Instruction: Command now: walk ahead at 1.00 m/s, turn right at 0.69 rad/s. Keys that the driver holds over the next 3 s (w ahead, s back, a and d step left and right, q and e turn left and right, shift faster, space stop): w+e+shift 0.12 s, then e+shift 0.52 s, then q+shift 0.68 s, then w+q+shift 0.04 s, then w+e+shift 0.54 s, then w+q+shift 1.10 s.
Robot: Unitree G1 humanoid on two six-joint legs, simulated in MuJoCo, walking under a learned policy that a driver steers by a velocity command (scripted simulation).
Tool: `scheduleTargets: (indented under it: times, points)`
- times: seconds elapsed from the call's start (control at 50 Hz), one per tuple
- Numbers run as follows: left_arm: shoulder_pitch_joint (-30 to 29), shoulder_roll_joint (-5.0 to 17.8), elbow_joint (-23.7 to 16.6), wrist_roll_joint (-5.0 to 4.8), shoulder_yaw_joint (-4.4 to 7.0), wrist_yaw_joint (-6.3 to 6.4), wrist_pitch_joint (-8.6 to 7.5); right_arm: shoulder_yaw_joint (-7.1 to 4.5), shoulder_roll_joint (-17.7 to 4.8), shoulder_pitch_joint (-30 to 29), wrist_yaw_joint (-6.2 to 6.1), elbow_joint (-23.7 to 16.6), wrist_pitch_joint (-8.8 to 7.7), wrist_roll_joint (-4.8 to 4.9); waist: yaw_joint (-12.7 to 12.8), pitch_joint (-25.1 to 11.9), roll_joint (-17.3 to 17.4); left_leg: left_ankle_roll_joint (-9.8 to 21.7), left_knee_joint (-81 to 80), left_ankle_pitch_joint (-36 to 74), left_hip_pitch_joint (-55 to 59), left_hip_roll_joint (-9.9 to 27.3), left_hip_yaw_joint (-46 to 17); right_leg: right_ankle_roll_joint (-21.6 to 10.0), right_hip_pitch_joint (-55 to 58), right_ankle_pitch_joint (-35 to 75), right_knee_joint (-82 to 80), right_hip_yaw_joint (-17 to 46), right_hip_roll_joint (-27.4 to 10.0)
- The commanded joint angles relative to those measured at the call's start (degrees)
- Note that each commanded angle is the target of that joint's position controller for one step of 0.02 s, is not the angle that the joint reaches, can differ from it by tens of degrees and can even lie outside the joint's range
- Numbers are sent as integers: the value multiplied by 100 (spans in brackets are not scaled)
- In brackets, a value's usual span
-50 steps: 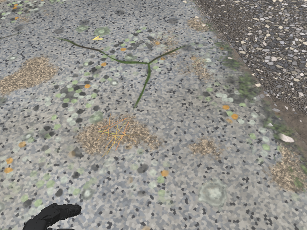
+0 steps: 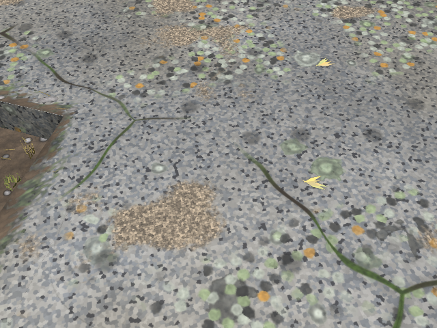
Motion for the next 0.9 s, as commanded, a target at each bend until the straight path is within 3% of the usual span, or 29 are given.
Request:
scheduleTargets:
  times: [0.02,0.06,0.08,0.1,0.12,0.14,0.16,0.18,0.2,0.22,0.26,0.3,0.34,0.4,0.46,0.48,0.5,0.52,0.54,0.56,0.58,0.62,0.66,0.7,0.78,0.84,0.86,0.88,0.9]
  points:
    - [-378,497,-579,-46,150,-164,-114,-272,-1187,-255,-161,-345,118,3,326,241,542,-296,374,7018,-606,1490,142,-258,1185,-185,-417,-853,630]
    - [875,883,-420,-111,347,-116,86,-397,-1583,-664,-244,-460,330,45,1162,-397,1064,-258,1985,9230,-459,1771,104,-480,2419,-1264,-5,-982,930]
    - [2350,1326,-66,-75,559,-47,247,-404,-1611,-1138,-210,-602,351,48,1909,-937,1033,-135,3536,9101,-1147,1790,-80,-731,4006,-1665,202,-577,864]
    - [3371,1427,216,-71,638,86,382,-317,-1282,-1641,-71,-637,258,182,2455,-981,319,-164,6039,6126,-2331,1096,-11,-977,5319,-1498,-350,-12,641]
    - [2987,1278,304,124,526,62,354,40,98,-1357,114,-963,-22,116,1425,-427,-2226,-380,8679,-939,-5004,-259,-714,-1591,6078,-1663,-375,1423,435]
    - [2081,1072,-175,339,363,50,120,192,109,-512,214,-1290,-281,329,624,-1464,-2108,-172,9210,-1146,-6275,-291,-2127,-2548,6528,-4371,-1946,4835,-716]
    - [1941,797,-439,301,369,31,21,74,-678,-1224,230,-1371,-411,378,949,-1075,-699,176,8417,-568,-6054,7,-2332,-2145,5943,-4633,-2987,5278,-833]
    - [1501,788,-508,302,352,-19,-94,-2,-776,-1539,187,-1488,-419,395,501,-276,494,207,7579,-135,-5883,192,-2258,-1902,4844,-3908,-3112,4937,-752]
    - [1022,871,-643,247,381,-51,-184,-2,-758,-1473,112,-1415,-356,228,165,-78,903,59,7068,-19,-5489,391,-2277,-1847,4070,-2620,-2869,4496,-603]
    - [666,1007,-782,218,417,-6,-194,-47,-850,-1296,66,-1347,-266,90,-25,-72,896,-149,6730,-4,-5052,516,-2317,-1814,3520,-1362,-2753,3944,-368]
    - [392,926,-877,144,390,131,-144,-118,-1025,-1346,-6,-1359,-74,-8,-131,28,812,-472,5577,109,-4454,731,-2125,-1540,2672,214,-2723,2832,95]
    - [543,893,-743,94,404,330,-29,-20,-637,-2029,-71,-1640,16,-116,124,20,564,-710,4191,811,-4135,382,-1674,-1218,2205,1488,-2384,2027,733]
    - [810,977,-589,53,484,495,242,45,-364,-2198,-87,-1709,109,-21,368,-579,110,-786,2964,1942,-3459,-112,-1510,-645,2250,1266,-2019,1753,1162]
    - [1066,844,-502,28,516,624,491,-42,-485,-2558,-48,-1840,131,170,625,-803,-380,-807,1829,2812,-3110,-381,-1683,-189,2613,-269,-1646,2270,1196]
    - [511,558,-772,97,482,643,505,-223,-783,-2063,-59,-1642,51,150,295,-868,-644,-663,1022,3466,-2590,5,-2135,-10,3043,-1193,-599,2651,1187]
    - [436,350,-873,126,406,597,503,-244,-791,-1326,-81,-1415,24,64,32,-1447,-330,-424,797,4079,-1562,535,-2316,187,3039,-1886,646,2254,1386]
    - [752,-174,-984,326,224,561,528,-208,-844,-1003,-126,-1417,68,9,183,-2054,669,21,1597,6072,-149,1847,-3532,302,2023,-5291,2069,1671,1767]
    - [1890,88,-1026,242,237,456,494,-173,-913,-943,-94,-1556,148,-199,695,-2586,1763,980,1725,7211,552,3084,-5254,521,1252,-6156,3266,1735,1796]
    - [2275,770,-953,103,343,344,536,-307,-1160,-1325,-90,-1532,248,-46,836,-2744,1762,1772,1719,5336,432,3693,-5940,776,805,-5494,4412,1411,1111]
    - [1467,1096,-907,14,444,345,589,-271,-817,-1638,-159,-1631,308,-19,566,-2225,1043,1620,1288,3057,-186,3038,-5338,871,475,-4662,4543,1125,756]
    - [808,1283,-956,55,505,398,682,-151,-529,-1801,-227,-1722,413,-15,393,-1653,345,1161,1035,1914,-1090,2401,-4341,888,603,-4050,4200,922,590]
    - [415,1040,-1166,94,449,464,800,-149,-661,-2052,-235,-1607,533,-4,481,-725,337,772,702,2100,-2512,1698,-3162,855,1078,-3761,3301,644,440]
    - [308,534,-1268,141,289,470,720,-223,-804,-1699,-210,-1322,552,-66,380,-681,620,876,568,2754,-2746,1450,-2650,780,1436,-3851,2561,382,484]
    - [361,300,-1237,219,165,476,617,-227,-838,-1526,-127,-1135,550,-41,423,-1023,722,1143,628,3597,-2542,1638,-2683,704,1808,-4102,1897,416,550]
    - [331,278,-970,342,69,415,603,-165,-773,-1615,83,-966,575,161,432,-1043,880,1072,536,2174,-2998,1560,-2729,514,2936,-3454,-23,446,513]
    - [322,594,-933,305,182,362,613,-218,-1037,-1297,120,-839,636,281,543,-629,973,608,595,558,-3802,1283,-2939,130,4012,-2655,-1604,253,723]
    - [419,850,-991,353,239,401,614,-196,-969,-1200,129,-829,610,267,589,-649,747,286,853,-35,-4262,1120,-2936,-140,4486,-2636,-1741,671,174]
    - [405,1322,-994,509,354,446,642,-158,-757,-1213,153,-1011,557,272,501,-686,-393,-66,1719,-433,-4893,623,-2203,-668,4481,-2687,-1900,1558,-890]
    - [358,1313,-945,590,420,455,637,-215,-880,-1362,106,-1064,526,313,646,-658,-1193,-318,3168,-658,-4810,231,-1397,-1208,3719,-2404,-2529,2207,-1625]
